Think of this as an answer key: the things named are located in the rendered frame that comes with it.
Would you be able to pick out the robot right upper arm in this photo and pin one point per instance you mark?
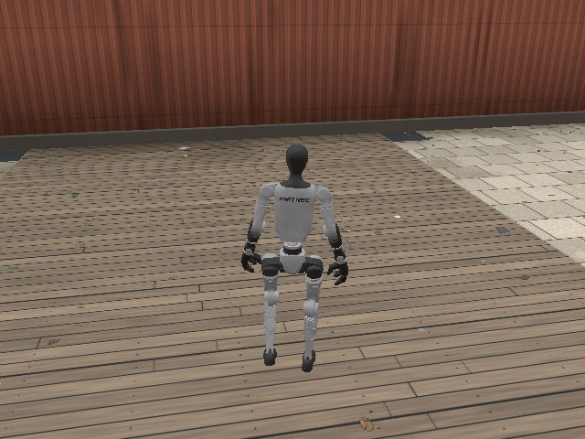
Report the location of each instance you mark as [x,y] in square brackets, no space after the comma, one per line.
[323,194]

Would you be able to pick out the robot left hand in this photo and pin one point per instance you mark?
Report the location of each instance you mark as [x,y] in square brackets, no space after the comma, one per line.
[253,259]

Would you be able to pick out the robot left upper arm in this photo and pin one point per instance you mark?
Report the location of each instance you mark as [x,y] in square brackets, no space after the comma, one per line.
[261,206]

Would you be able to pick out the robot left forearm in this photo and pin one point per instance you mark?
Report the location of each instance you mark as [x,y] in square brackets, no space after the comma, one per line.
[251,241]

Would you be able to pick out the robot right hand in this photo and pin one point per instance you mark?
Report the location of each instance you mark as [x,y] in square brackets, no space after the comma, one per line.
[343,269]

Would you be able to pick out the left robot foot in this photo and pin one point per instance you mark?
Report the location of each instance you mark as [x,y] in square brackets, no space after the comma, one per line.
[269,358]

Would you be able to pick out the robot right forearm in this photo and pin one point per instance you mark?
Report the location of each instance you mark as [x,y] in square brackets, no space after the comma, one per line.
[337,247]

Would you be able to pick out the robot head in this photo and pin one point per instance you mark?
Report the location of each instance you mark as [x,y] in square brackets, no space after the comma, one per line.
[296,158]

